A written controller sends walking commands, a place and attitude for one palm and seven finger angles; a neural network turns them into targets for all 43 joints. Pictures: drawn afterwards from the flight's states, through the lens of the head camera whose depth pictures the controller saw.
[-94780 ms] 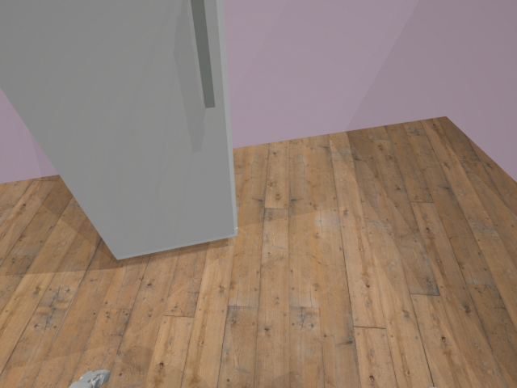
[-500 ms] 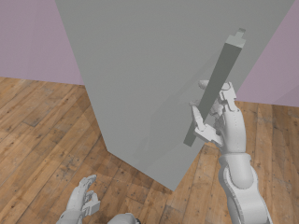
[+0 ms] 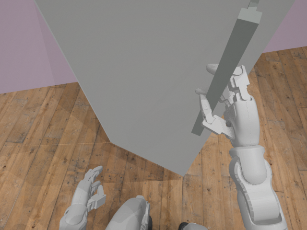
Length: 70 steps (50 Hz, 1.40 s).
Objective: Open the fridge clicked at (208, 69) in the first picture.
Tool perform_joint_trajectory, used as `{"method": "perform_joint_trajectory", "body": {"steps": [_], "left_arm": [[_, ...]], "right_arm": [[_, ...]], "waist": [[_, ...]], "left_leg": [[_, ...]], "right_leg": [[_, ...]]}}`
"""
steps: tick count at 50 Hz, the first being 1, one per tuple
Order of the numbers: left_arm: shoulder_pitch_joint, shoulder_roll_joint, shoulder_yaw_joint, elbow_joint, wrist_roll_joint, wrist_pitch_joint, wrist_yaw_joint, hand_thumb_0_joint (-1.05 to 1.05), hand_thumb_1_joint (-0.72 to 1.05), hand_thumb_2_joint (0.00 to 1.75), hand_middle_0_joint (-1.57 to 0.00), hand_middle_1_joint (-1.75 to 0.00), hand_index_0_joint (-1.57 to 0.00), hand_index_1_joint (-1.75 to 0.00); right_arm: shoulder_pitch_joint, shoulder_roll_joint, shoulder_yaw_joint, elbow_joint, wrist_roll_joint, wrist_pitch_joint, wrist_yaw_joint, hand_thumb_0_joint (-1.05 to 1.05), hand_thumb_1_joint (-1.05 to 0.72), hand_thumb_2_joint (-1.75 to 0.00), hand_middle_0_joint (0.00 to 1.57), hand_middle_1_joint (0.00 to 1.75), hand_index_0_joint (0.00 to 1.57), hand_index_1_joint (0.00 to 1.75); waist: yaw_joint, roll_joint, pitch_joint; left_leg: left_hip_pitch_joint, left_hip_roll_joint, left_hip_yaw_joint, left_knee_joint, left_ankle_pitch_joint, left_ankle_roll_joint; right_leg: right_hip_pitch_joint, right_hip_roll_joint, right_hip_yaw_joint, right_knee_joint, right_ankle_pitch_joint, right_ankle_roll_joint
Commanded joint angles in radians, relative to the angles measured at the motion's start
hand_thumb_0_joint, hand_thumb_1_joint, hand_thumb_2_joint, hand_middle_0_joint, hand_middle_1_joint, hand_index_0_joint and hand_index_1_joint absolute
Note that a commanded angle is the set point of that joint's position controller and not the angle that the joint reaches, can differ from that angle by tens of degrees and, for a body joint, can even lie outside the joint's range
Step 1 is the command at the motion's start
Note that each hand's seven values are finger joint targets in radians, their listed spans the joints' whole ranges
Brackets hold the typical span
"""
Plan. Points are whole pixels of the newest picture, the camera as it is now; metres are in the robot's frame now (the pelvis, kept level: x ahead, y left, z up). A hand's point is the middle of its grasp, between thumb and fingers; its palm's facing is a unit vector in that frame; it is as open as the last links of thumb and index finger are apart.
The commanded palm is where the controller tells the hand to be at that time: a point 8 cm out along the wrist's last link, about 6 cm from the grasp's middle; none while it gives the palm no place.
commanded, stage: walk backward, drawing the door open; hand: right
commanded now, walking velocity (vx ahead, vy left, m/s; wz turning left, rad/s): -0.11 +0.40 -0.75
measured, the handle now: (216, 87) +0.38 -0.07 +0.17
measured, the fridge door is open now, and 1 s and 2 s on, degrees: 37 65 61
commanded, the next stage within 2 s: stop walking and hold the door back in 0.82 s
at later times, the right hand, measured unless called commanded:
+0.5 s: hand (159, 163) +0.22 +0.02 +0.15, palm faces +0.25 +0.95 -0.17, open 7.8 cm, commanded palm +0.18 -0.02 +0.16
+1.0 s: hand (101, 188) +0.18 +0.11 +0.15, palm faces +0.69 +0.71 -0.15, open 7.2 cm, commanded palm +0.14 +0.07 +0.14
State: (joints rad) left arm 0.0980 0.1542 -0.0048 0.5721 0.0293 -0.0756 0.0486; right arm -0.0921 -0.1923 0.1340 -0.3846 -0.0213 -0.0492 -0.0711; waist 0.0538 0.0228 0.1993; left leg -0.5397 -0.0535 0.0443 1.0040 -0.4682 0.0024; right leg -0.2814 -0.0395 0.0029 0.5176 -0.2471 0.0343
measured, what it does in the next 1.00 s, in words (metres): steps to the left, turning right: left foot, then right foot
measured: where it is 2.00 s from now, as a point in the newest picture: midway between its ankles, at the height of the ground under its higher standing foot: outside the picture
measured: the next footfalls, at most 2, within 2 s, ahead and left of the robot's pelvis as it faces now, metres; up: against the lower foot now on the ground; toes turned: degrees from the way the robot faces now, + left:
left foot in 0.16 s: +0.07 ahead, +0.25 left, +0.00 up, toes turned -5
right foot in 0.40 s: -0.02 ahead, +0.09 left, +0.00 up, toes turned -27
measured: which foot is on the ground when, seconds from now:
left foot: up 0.00-0.14, down 0.16-0.40, up 0.42-0.70, down 0.72-0.92, up 0.94-1.00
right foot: down 0.00-0.16, up 0.18-0.38, down 0.40-0.72, up 0.74-0.92, down 0.94-1.00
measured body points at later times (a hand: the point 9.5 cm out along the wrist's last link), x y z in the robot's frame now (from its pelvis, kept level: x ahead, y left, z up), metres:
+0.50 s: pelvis -0.04 +0.22 -0.01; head +0.04 +0.17 +0.43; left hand +0.22 +0.37 -0.10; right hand +0.20 -0.03 +0.16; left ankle +0.02 +0.31 -0.67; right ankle -0.05 +0.11 -0.73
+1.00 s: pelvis +0.03 +0.41 -0.02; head +0.07 +0.35 +0.43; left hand +0.33 +0.48 -0.10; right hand +0.13 +0.07 +0.16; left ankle +0.09 +0.52 -0.69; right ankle +0.02 +0.32 -0.73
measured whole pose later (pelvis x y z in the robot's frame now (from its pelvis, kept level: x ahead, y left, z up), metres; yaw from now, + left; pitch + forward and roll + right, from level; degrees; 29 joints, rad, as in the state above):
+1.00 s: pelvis +0.03 +0.41 -0.02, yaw -40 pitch -1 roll +1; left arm 0.10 0.20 0.03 0.60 0.00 -0.06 0.08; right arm 0.00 -0.24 -0.05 -0.43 0.02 -0.09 -0.08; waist 0.00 0.03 0.18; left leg -0.42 0.04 0.07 1.02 -0.50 -0.03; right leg -0.39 -0.05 -0.16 0.70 -0.27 -0.06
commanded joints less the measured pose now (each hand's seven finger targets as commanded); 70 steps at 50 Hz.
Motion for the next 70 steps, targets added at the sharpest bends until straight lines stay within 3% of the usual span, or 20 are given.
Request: {"method": "perform_joint_trajectory", "body": {"steps": [1,6,9,12,18,20,21,28,32,34,36,39,44,45,47,56,59,61,65,70], "left_arm": [[-0.064,0.146,0.071,-0.103,-0.008,-0.061,-0.005,0.0,0.9,0.9,-0.2,-0.3,-0.2,-0.3],[-0.08,0.132,0.066,-0.116,-0.061,-0.045,-0.005,0.0,0.9,0.9,-0.2,-0.3,-0.2,-0.3],[-0.122,0.042,0.043,-0.118,-0.057,-0.051,0.008,0.0,0.9,0.9,-0.2,-0.3,-0.2,-0.3],[-0.137,0.07,0.052,-0.089,-0.044,-0.051,0.021,0.0,0.9,0.9,-0.2,-0.3,-0.2,-0.3],[-0.04,0.091,0.041,-0.108,-0.022,-0.053,0.033,0.0,0.9,0.9,-0.2,-0.3,-0.2,-0.3],[-0.025,0.164,0.07,-0.137,-0.007,-0.076,0.03,0.0,0.9,0.9,-0.2,-0.3,-0.2,-0.3],[0.014,0.169,0.061,-0.121,-0.003,-0.064,0.025,0.0,0.9,0.9,-0.2,-0.3,-0.2,-0.3],[-0.034,0.166,0.087,-0.079,-0.022,-0.062,0.002,0.0,0.9,0.9,-0.2,-0.3,-0.2,-0.3],[-0.051,0.153,0.073,-0.111,-0.052,-0.057,0.004,0.0,0.9,0.9,-0.2,-0.3,-0.2,-0.3],[-0.049,0.117,0.058,-0.116,-0.061,-0.053,0.004,0.0,0.9,0.9,-0.2,-0.3,-0.2,-0.3],[-0.079,0.067,0.051,-0.117,-0.069,-0.065,0.012,0.0,0.9,0.9,-0.2,-0.3,-0.2,-0.3],[-0.096,0.072,0.043,-0.098,-0.05,-0.059,0.022,0.0,0.9,0.9,-0.2,-0.3,-0.2,-0.3],[-0.051,0.076,0.024,-0.103,-0.028,-0.032,0.042,0.0,0.9,0.9,-0.2,-0.3,-0.2,-0.3],[-0.01,0.097,0.04,-0.106,-0.025,-0.028,0.048,0.0,0.9,0.9,-0.2,-0.3,-0.2,-0.3],[0.007,0.158,0.044,-0.104,-0.015,-0.033,0.041,0.0,0.9,0.9,-0.2,-0.3,-0.2,-0.3],[0.011,0.182,0.033,-0.093,-0.061,0.004,0.056,0.0,0.9,0.9,-0.2,-0.3,-0.2,-0.3],[-0.064,0.167,0.023,-0.092,-0.049,0.021,0.056,0.0,0.9,0.9,-0.2,-0.3,-0.2,-0.3],[-0.069,0.169,0.009,-0.016,-0.013,0.014,0.043,0.0,0.9,0.9,-0.2,-0.3,-0.2,-0.3],[-0.03,0.182,0.027,0.002,-0.038,0.033,0.044,0.0,0.9,0.9,-0.2,-0.3,-0.2,-0.3],[-0.02,0.187,0.043,-0.016,-0.039,0.041,0.036,0.0,0.9,0.9,-0.2,-0.3,-0.2,-0.3]], "right_arm": [[-0.261,-0.018,-0.064,-0.326,-0.015,-0.131,0.003,0.0,-0.9,-0.9,0.45,1.4,0.45,1.4],[-0.246,-0.043,-0.095,-0.275,-0.001,-0.118,0.001,0.0,-0.9,-0.9,0.45,1.4,0.45,1.4],[-0.221,-0.159,-0.203,-0.359,0.001,-0.122,-0.004,0.0,-0.9,-0.9,0.45,1.4,0.45,1.4],[-0.178,-0.145,-0.225,-0.398,0.01,-0.119,-0.001,0.0,-0.9,-0.9,0.45,1.4,0.45,1.4],[-0.189,-0.04,-0.103,-0.361,0.034,-0.125,0.009,0.0,-0.9,-0.9,0.45,1.4,0.45,1.4],[-0.23,-0.012,-0.056,-0.37,0.015,-0.151,0.022,0.0,-0.9,-0.9,0.45,1.4,0.45,1.4],[-0.23,-0.05,-0.068,-0.292,-0.038,-0.166,0.018,0.0,-0.9,-0.9,0.45,1.4,0.45,1.4],[-0.171,-0.048,-0.132,-0.296,0.003,-0.101,0.032,0.0,-0.9,-0.9,0.45,1.4,0.45,1.4],[-0.148,-0.078,-0.179,-0.273,0.026,-0.103,0.01,0.0,-0.9,-0.9,0.45,1.4,0.45,1.4],[-0.153,-0.116,-0.207,-0.302,0.025,-0.115,0.004,0.0,-0.9,-0.9,0.45,1.4,0.45,1.4],[-0.102,-0.256,-0.328,-0.327,0.026,-0.106,-0.014,0.0,-0.9,-0.9,0.45,1.4,0.45,1.4],[-0.076,-0.246,-0.349,-0.397,0.045,-0.118,-0.019,0.0,-0.9,-0.9,0.45,1.4,0.45,1.4],[-0.062,-0.143,-0.271,-0.379,0.068,-0.117,-0.005,0.0,-0.9,-0.9,0.45,1.4,0.45,1.4],[-0.068,-0.131,-0.246,-0.385,0.071,-0.121,0.0,0.0,-0.9,-0.9,0.45,1.4,0.45,1.4],[-0.018,-0.075,-0.19,-0.198,0.045,-0.122,0.0,0.0,-0.9,-0.9,0.45,1.4,0.45,1.4],[-0.515,-0.19,-0.262,0.243,0.054,-0.04,-0.049,0.0,-0.9,-0.9,0.45,1.4,0.45,1.4],[-0.633,-0.342,-0.35,0.44,0.062,-0.025,-0.046,0.0,-0.9,-0.9,0.45,1.4,0.45,1.4],[-0.733,-0.413,-0.38,0.49,0.046,-0.049,-0.033,0.0,-0.9,-0.9,0.45,1.4,0.45,1.4],[-0.824,-0.422,-0.443,0.669,0.068,-0.105,-0.028,0.0,-0.9,-0.9,0.45,1.4,0.45,1.4],[-0.841,-0.443,-0.47,0.73,0.049,-0.135,-0.019,0.0,-0.9,-0.9,0.45,1.4,0.45,1.4]], "waist": [[-0.036,-0.134,-0.439],[-0.028,-0.223,-0.442],[-0.09,0.347,-0.429],[-0.066,0.188,-0.408],[-0.002,0.046,-0.408],[-0.017,-0.314,-0.409],[-0.008,-0.258,-0.429],[-0.039,-0.245,-0.428],[-0.042,-0.286,-0.422],[-0.054,-0.118,-0.442],[-0.09,0.315,-0.425],[-0.073,0.292,-0.422],[-0.018,0.099,-0.398],[0.019,0.003,-0.432],[-0.036,-0.294,-0.492],[-0.072,-0.185,-0.394],[-0.105,0.371,-0.258],[-0.074,0.058,-0.303],[-0.082,0.322,-0.382],[-0.109,0.285,-0.461]], "left_leg": [[0.035,0.109,-0.159,-0.062,0.116,-0.029],[0.53,0.046,0.013,-0.504,0.257,-0.054],[0.403,0.387,-0.19,-0.733,0.325,0.126],[0.463,0.379,-0.082,-0.577,0.678,0.194],[0.281,0.273,0.077,-0.35,0.553,0.118],[-0.191,0.096,0.033,0.018,-0.082,-0.01],[-0.223,0.116,-0.085,0.138,-0.111,-0.039],[0.094,0.095,-0.093,-0.074,0.178,-0.055],[0.403,0.029,0.032,-0.405,0.125,-0.068],[0.502,0.083,0.03,-0.647,0.217,-0.057],[0.477,0.394,-0.211,-0.679,0.565,0.117],[0.568,0.436,-0.074,-0.514,1.097,0.184],[0.417,0.286,0.149,-0.324,0.866,0.095],[0.226,0.253,0.134,-0.126,0.613,0.056],[-0.087,0.08,-0.048,0.19,-0.19,-0.047],[0.442,0.055,0.083,-0.374,0.096,-0.061],[0.228,0.518,-0.649,-0.878,-0.14,0.091],[0.195,0.496,-0.522,-0.827,-0.144,0.118],[0.436,0.387,-0.236,-0.635,0.323,0.06],[0.522,0.4,-0.218,-0.622,0.552,0.07]], "right_leg": [[0.278,-0.366,0.278,-0.106,0.592,-0.17],[-0.056,-0.171,0.117,-0.094,-0.049,-0.09],[-0.209,0.056,-0.045,0.648,-0.402,-0.017],[-0.268,-0.019,-0.046,0.81,-0.382,0.001],[0.111,-0.037,-0.116,0.013,-0.102,-0.003],[0.466,-0.488,0.543,-0.223,0.518,-0.144],[0.519,-0.588,0.693,-0.186,0.758,-0.223],[0.213,-0.309,0.172,-0.174,0.288,-0.109],[0.02,-0.252,0.148,-0.165,0.05,-0.107],[-0.03,-0.126,0.068,0.021,-0.087,-0.058],[-0.264,0.054,-0.049,0.606,-0.439,0.003],[-0.357,-0.014,-0.083,0.758,-0.458,0.012],[0.007,0.016,-0.207,0.068,-0.088,0.024],[0.26,-0.039,-0.133,-0.078,0.125,0.009],[0.475,-0.518,0.585,-0.149,0.862,-0.206],[-0.088,-0.136,-0.026,-0.088,-0.256,-0.114],[-0.311,0.062,0.063,0.67,-0.312,-0.01],[-0.249,0.038,0.075,0.695,-0.18,0.007],[-0.275,0.036,0.005,0.552,-0.163,0.016],[-0.087,0.068,-0.131,0.136,-0.223,-0.004]]}}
